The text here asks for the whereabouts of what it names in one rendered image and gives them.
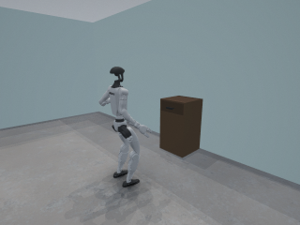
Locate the cabinet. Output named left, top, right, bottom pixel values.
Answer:
left=159, top=96, right=203, bottom=158

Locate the robot right upper arm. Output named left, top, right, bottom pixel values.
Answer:
left=118, top=87, right=128, bottom=115

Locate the drawer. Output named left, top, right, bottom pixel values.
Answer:
left=161, top=100, right=184, bottom=115

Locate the right robot forearm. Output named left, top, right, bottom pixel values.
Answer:
left=121, top=109, right=141, bottom=129

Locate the robot left upper arm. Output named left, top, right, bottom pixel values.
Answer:
left=98, top=85, right=111, bottom=106

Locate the robot foot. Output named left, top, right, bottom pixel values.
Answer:
left=122, top=179, right=140, bottom=188
left=113, top=170, right=128, bottom=178

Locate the left robot foot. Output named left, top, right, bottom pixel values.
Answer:
left=113, top=170, right=128, bottom=178

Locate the robot right hand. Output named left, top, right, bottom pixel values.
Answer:
left=138, top=125, right=152, bottom=138

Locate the right robot foot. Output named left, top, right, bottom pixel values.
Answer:
left=122, top=179, right=140, bottom=188

